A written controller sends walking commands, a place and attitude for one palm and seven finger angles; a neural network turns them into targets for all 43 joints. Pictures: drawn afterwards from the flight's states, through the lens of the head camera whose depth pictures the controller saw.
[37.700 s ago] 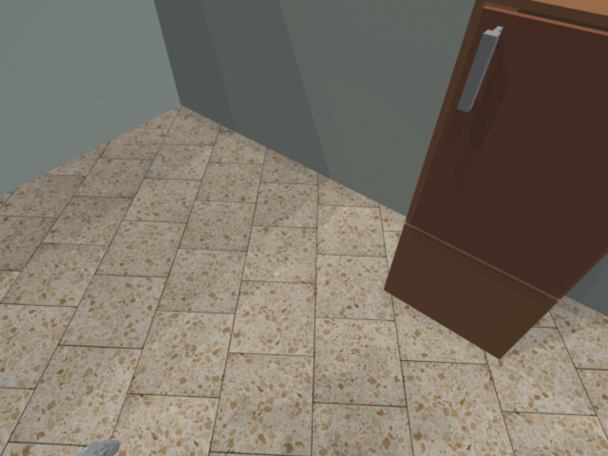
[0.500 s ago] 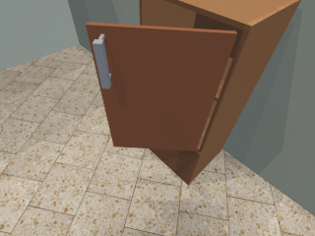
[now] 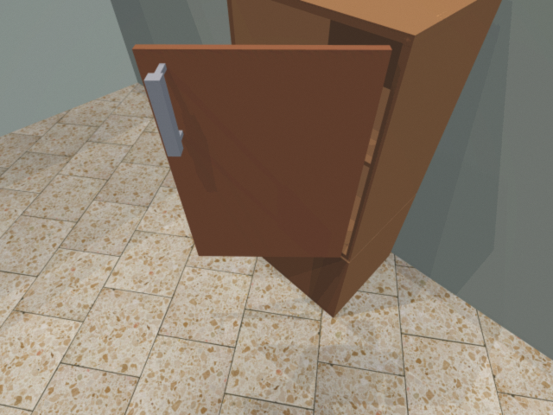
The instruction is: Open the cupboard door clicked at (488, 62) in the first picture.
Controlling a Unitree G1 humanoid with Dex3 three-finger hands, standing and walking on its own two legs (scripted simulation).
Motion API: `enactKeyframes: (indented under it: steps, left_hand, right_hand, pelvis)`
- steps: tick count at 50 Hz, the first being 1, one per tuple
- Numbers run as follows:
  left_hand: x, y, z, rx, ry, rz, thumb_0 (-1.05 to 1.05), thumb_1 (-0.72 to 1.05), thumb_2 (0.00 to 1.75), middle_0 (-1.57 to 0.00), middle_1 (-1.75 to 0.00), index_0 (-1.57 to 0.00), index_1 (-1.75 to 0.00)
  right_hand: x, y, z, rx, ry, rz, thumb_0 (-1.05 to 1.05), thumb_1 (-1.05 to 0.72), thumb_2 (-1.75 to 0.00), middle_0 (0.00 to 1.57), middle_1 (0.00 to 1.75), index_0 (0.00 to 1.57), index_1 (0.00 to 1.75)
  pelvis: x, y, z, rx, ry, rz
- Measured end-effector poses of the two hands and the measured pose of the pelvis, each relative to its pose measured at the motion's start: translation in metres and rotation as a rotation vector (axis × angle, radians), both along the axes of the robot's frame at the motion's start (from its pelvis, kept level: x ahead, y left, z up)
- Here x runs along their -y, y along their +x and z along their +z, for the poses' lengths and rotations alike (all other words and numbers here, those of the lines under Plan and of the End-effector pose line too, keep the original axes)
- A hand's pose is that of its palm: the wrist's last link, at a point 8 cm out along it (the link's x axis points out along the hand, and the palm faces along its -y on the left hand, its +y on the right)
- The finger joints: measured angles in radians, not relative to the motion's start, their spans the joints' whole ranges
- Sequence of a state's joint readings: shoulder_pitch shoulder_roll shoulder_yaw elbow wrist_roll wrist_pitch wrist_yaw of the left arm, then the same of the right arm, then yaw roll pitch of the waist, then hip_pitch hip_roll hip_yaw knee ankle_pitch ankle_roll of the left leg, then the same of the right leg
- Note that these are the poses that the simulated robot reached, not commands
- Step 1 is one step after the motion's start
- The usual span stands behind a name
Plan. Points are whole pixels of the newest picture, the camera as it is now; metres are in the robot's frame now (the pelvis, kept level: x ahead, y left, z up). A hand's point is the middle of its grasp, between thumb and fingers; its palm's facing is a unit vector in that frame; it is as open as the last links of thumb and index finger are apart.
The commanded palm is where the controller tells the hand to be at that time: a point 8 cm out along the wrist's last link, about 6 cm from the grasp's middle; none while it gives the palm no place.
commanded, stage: come to a stop and stand still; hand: left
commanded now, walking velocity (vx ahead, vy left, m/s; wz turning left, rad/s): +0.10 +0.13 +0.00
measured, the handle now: (168, 111) +0.56 +0.22 +0.15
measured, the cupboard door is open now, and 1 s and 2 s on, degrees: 44 44 44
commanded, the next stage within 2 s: look again from close up in 1.52 s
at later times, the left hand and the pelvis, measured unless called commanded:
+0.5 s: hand out of the picture +0.00 +0.22 -0.17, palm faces +0.03 -0.97 -0.23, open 7.3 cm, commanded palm none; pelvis +0.01 +0.04 +0.00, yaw +1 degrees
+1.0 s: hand out of the picture +0.05 +0.19 -0.17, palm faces +0.00 -0.98 -0.21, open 7.3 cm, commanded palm none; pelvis +0.03 +0.01 +0.00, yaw +0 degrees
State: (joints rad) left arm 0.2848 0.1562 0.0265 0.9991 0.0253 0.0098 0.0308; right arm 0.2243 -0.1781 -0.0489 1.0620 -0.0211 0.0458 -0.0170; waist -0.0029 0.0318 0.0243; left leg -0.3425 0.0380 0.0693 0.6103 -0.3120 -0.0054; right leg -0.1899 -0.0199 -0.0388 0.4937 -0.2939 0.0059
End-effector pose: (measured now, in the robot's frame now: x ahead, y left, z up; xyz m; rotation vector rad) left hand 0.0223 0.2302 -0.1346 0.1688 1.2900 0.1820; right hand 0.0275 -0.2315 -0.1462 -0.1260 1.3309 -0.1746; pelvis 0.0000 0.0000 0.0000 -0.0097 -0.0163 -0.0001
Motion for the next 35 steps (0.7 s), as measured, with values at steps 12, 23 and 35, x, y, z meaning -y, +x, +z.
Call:
enactKeyframes:
  steps: [12,23,35]
  left_hand:
    - [0.004,-0.027,-0.014,-0.074,-0.065,0.034,0.0,0.92,0.89,-0.2,-0.3,-0.2,-0.3]
    - [-0.029,-0.03,-0.01,-0.098,-0.011,0.012,0.0,0.91,0.89,-0.2,-0.3,-0.2,-0.3]
    - [-0.033,-0.01,-0.003,-0.104,0.006,-0.009,0.0,0.91,0.89,-0.2,-0.3,-0.2,-0.3]
  right_hand:
    - [-0.021,-0.04,0.008,-0.096,-0.007,0.016,0.0,-0.9,-0.9,0.2,0.3,0.2,0.3]
    - [-0.053,-0.029,-0.006,-0.062,0.038,0.048,0.02,-0.92,-0.9,0.2,0.3,0.2,0.3]
    - [-0.04,-0.001,-0.002,-0.028,0.016,0.049,0.02,-0.93,-0.9,0.2,0.3,0.2,0.3]
  pelvis:
    - [-0.011,0.003,0.002,0.014,-0.003,0.013]
    - [-0.035,0.007,-0.005,-0.009,-0.002,0.022]
    - [-0.033,0.019,0.0,-0.015,0.019,0.003]
